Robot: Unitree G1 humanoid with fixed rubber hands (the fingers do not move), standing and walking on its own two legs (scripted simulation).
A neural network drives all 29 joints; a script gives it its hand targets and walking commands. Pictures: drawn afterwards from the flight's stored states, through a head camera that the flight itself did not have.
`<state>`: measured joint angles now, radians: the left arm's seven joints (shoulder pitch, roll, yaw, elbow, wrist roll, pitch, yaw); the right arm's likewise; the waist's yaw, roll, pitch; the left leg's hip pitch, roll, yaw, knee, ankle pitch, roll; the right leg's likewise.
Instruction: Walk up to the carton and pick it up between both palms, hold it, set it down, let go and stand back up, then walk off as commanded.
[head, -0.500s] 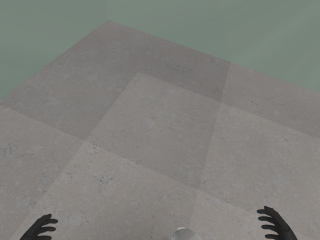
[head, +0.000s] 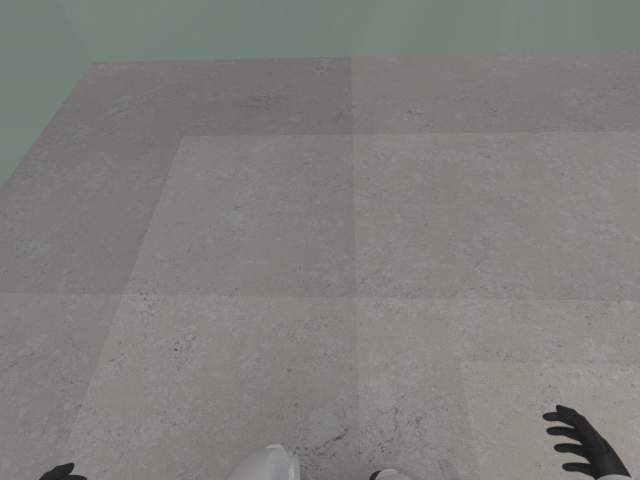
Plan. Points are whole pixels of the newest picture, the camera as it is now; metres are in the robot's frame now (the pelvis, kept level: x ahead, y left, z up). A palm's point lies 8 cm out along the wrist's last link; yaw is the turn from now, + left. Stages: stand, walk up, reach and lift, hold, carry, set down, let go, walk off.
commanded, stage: walk up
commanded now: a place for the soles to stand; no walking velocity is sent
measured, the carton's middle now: out of the picture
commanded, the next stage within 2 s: none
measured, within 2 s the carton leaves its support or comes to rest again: neither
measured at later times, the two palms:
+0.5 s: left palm out of the picture +0.06 +0.25 -0.09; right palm out of the picture -0.01 -0.40 -0.01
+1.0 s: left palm out of the picture +0.09 +0.16 -0.08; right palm out of the picture -0.22 -0.44 -0.04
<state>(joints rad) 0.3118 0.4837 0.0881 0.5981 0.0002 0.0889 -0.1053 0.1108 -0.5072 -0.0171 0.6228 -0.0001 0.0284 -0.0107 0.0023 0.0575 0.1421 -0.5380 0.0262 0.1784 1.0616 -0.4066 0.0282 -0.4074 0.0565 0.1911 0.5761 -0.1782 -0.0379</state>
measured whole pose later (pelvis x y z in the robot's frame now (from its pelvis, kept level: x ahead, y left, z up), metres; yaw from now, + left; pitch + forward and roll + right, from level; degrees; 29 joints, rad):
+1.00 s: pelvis -0.16 -0.08 +0.00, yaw -27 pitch +0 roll -3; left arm 0.27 0.49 0.09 0.56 0.00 0.07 -0.12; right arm 0.28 -0.52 -0.03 0.63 0.00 -0.03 -0.05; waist 0.01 0.00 0.11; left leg -0.35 0.08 0.20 0.66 -0.32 0.08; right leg -0.52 0.09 0.19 0.79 -0.26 0.01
